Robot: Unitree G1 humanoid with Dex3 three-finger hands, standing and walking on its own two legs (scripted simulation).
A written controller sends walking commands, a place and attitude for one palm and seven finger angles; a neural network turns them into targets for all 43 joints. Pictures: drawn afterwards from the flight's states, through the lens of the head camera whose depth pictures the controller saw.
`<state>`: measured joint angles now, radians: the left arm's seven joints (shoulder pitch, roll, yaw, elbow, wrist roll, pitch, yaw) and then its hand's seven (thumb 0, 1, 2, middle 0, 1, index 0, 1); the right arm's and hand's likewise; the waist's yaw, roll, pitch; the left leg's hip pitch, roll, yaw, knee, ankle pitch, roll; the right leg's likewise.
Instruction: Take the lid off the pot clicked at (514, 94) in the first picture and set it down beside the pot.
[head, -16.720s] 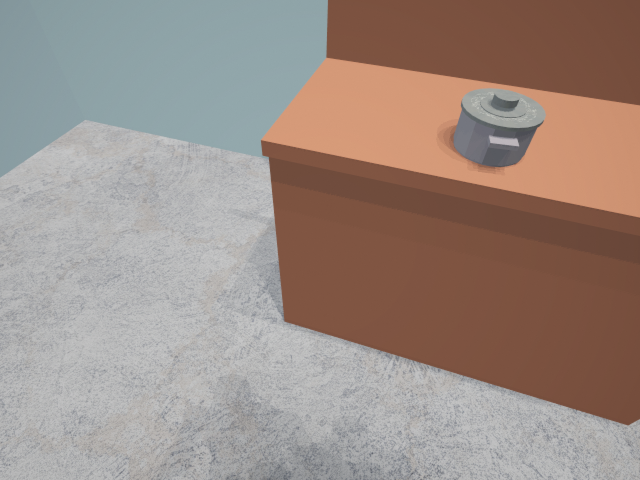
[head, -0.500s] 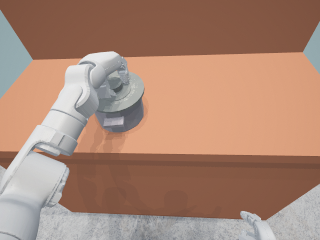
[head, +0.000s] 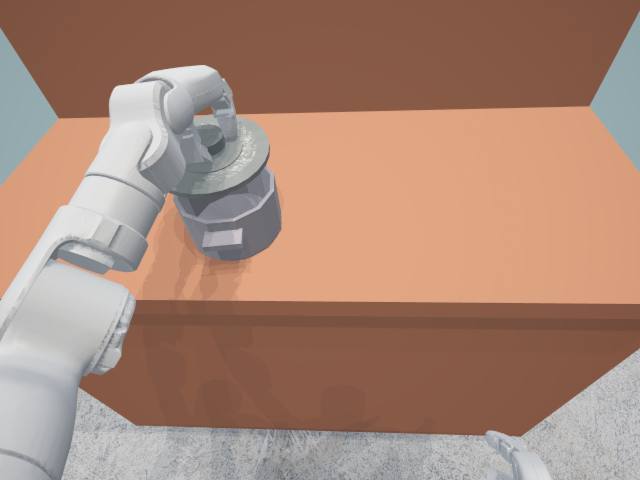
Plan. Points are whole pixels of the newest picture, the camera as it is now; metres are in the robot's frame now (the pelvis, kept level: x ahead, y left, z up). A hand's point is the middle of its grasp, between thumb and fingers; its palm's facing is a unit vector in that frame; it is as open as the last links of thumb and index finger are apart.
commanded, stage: lift the lid straight up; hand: left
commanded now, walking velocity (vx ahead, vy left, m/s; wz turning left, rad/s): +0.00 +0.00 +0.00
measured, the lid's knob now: (205, 140) +0.48 +0.16 +0.18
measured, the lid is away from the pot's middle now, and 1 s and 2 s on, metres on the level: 0.00 0.02 0.11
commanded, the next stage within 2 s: move the lid sideways beside the pot in 1.08 s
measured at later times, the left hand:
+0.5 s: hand (182, 107) +0.45 +0.16 +0.25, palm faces -0.20 -0.07 -0.98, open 7.6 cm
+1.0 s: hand (182, 62) +0.46 +0.15 +0.30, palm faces -0.13 -0.09 -0.99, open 7.6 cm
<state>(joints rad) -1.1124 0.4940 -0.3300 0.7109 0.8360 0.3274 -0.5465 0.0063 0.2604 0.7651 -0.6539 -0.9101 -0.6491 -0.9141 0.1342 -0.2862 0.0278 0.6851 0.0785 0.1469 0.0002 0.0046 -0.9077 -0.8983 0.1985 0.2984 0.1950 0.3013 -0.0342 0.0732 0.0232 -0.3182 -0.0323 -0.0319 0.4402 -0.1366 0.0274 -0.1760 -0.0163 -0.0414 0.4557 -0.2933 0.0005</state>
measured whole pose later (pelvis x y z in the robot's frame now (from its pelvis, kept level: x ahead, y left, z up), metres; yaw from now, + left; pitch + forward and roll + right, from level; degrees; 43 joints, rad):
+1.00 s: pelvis +0.00 +0.01 +0.00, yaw -1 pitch +1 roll +0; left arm -1.29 0.51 -0.29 0.72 0.86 0.37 -0.59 0.00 0.25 0.76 -0.66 -0.91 -0.66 -0.92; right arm 0.14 -0.29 0.05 0.68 0.07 0.12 0.00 0.01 -0.91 -0.90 0.20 0.30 0.20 0.30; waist -0.02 0.08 0.00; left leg -0.31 -0.05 -0.02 0.41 -0.12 0.04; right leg -0.18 -0.03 -0.03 0.44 -0.29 0.01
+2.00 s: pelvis +0.00 +0.02 +0.00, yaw +0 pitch +1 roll -1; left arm -1.21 0.72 -0.22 0.66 0.88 0.29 -0.64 0.00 0.25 0.76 -0.66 -0.92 -0.66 -0.92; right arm 0.14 -0.30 0.04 0.65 0.10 0.20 0.01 0.00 -0.91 -0.90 0.20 0.30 0.20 0.30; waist -0.02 0.07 0.03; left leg -0.34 -0.05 -0.03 0.45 -0.13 0.05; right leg -0.19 -0.03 -0.04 0.44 -0.27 0.02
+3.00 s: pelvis +0.00 +0.01 +0.00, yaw +0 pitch +3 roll -2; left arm -1.20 0.94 -0.10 0.84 0.92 0.12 -0.65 0.00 0.25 0.76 -0.66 -0.92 -0.66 -0.92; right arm 0.18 -0.32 0.05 0.66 0.12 0.22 -0.03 0.00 -0.91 -0.90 0.20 0.30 0.20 0.30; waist -0.03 0.05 0.06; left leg -0.36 -0.03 -0.04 0.47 -0.15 0.04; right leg -0.18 -0.01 -0.04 0.40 -0.26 0.01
